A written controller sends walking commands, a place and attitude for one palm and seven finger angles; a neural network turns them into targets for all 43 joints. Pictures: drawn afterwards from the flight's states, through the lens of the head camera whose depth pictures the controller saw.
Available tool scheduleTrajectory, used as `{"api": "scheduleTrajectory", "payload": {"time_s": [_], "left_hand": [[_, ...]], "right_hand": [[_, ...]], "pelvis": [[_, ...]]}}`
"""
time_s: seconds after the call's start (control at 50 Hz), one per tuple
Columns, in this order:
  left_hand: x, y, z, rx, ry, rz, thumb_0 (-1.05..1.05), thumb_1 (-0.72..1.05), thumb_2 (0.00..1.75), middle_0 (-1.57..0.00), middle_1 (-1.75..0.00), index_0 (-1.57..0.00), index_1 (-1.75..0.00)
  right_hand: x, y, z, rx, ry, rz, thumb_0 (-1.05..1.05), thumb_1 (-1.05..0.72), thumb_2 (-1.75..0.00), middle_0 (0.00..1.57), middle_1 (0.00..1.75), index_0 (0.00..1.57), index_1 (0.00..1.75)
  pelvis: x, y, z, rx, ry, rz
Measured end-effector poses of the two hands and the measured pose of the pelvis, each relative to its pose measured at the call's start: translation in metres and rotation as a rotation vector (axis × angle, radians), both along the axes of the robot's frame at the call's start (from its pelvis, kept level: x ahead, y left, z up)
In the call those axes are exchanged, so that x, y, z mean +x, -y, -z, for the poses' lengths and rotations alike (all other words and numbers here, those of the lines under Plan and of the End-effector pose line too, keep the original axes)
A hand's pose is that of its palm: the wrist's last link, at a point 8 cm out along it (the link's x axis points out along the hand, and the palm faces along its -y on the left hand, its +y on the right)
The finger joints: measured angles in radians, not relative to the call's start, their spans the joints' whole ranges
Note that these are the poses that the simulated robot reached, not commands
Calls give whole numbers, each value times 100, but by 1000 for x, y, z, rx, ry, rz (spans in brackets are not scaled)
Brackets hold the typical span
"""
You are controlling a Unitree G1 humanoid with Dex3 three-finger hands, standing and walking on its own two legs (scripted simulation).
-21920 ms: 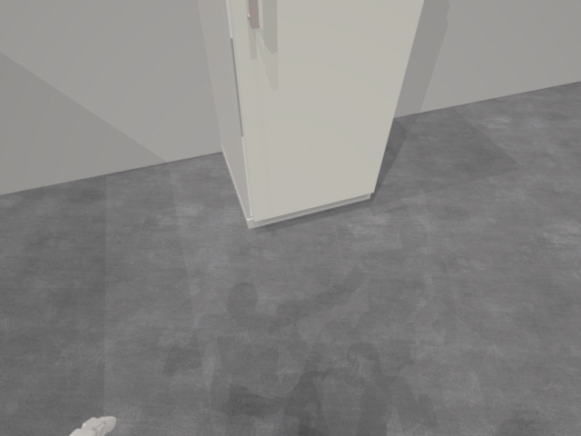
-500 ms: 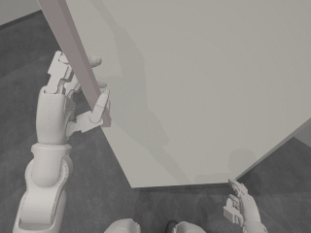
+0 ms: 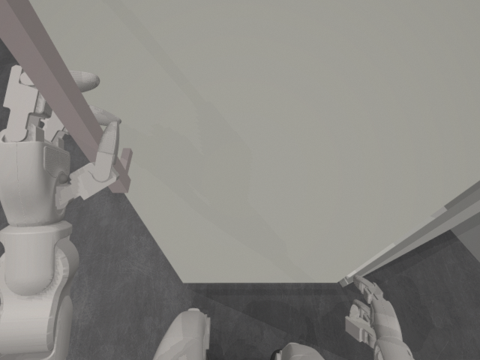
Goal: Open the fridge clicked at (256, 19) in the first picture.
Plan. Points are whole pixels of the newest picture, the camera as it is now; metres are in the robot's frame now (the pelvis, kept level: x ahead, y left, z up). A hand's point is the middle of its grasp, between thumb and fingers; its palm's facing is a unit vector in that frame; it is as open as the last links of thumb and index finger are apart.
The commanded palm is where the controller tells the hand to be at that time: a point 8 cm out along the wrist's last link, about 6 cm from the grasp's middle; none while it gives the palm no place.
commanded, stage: walk backward, drawing the door open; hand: left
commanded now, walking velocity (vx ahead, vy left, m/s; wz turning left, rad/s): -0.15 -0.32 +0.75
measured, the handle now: (72, 82) +0.33 +0.17 +0.28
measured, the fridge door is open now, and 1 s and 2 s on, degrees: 65 77 74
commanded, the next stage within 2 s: stop walking and hold the door back in 0.32 s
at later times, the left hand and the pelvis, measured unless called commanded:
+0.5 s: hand (112, 280) +0.18 +0.12 +0.22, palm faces +0.55 -0.81 -0.20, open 7.1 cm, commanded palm +0.16 +0.16 +0.20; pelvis -0.06 -0.16 +0.00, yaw +16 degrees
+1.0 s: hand (116, 261) +0.19 +0.12 +0.23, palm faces +0.53 -0.84 -0.14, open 5.7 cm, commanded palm +0.16 +0.16 +0.20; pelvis -0.13 -0.19 +0.00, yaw +21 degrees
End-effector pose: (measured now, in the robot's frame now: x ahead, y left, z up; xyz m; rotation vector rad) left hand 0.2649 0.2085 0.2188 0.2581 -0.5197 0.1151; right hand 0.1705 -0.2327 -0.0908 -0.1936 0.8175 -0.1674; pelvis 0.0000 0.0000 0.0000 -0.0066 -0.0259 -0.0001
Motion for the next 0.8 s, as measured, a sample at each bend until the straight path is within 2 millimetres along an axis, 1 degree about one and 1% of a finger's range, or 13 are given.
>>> {"api": "scheduleTrajectory", "payload": {"time_s": [0.08, 0.12, 0.16, 0.26, 0.34, 0.4, 0.46, 0.48, 0.56, 0.62, 0.66, 0.74, 0.8], "left_hand": [[-25, 4, 0, -7, 7, -23, -13, 57, 79, -46, -140, -19, -126], [-36, 6, 2, -2, 30, -31, -15, 57, 76, -46, -140, -18, -122], [-46, 8, 4, 3, 44, -48, -17, 59, 74, -46, -139, -16, -118], [-70, 17, 1, -4, -3, -119, -14, 58, 75, -47, -139, -18, -121], [-92, 28, -1, -36, -43, -201, -10, 59, 79, -47, -139, -20, -125], [-109, 38, -2, -42, -52, -283, -9, 60, 81, -46, -140, -20, -125], [-125, 49, 0, -14, -16, -384, -10, 60, 82, -46, -140, -18, -125], [-129, 52, 2, -15, -5, -408, -11, 60, 83, -46, -140, -18, -126], [-139, 59, 2, -40, -5, -455, -11, 60, 83, -47, -144, -26, -131], [-139, 58, -1, -49, -19, -453, -10, 60, 83, -48, -145, -33, -134], [-137, 57, -2, -55, -32, -445, -10, 60, 83, -48, -146, -36, -136], [-130, 54, -3, -81, -36, -409, -8, 61, 82, -48, -146, -39, -137], [-127, 53, -3, -94, -52, -398, -7, 63, 81, -47, -145, -39, -138]], "right_hand": [[1, 18, -16, -78, 24, -50, 2, -91, -90, 20, 30, 20, 30], [4, 24, -16, -105, 64, -74, 2, -91, -90, 20, 30, 20, 30], [3, 25, -15, -94, 75, -95, 1, -91, -90, 20, 30, 19, 30], [-10, 20, -21, -24, 20, -211, 1, -91, -90, 20, 30, 19, 30], [-17, 24, -21, 26, 2, -292, 1, -90, -90, 21, 30, 20, 30], [-16, 34, -17, 60, 12, -343, 1, -90, -90, 21, 30, 20, 30], [-7, 52, -6, 83, 45, -386, 1, -90, -90, 21, 30, 20, 30], [-3, 60, -3, 73, 49, -396, 1, -90, -90, 21, 31, 20, 30], [0, 94, -4, -9, 28, -398, 1, -90, -89, 21, 30, 20, 30], [-2, 114, -13, -76, 22, -403, 1, -90, -90, 21, 30, 20, 30], [-5, 124, -20, -110, 31, -407, 2, -90, -90, 21, 30, 20, 30], [-14, 132, -28, -156, 74, -405, 1, -90, -90, 20, 30, 20, 30], [-31, 128, -28, -130, 82, -388, 1, -91, -90, 20, 30, 19, 30]], "pelvis": [[-11, 15, -1, 6, -27, -80], [-15, 20, 9, -19, -46, -98], [-26, 30, 10, -9, -24, -116], [-43, 66, -11, -55, 2, -187], [-50, 95, -18, -88, 4, -227], [-51, 121, -15, -93, 5, -256], [-50, 152, 1, -36, -16, -271], [-53, 158, 4, -38, -13, -271], [-65, 170, -2, -2, 8, -309], [-74, 177, -6, 31, 10, -346], [-81, 178, -7, 38, 5, -366], [-98, 174, 1, 9, -6, -391], [-114, 174, 1, 8, 13, -379]]}}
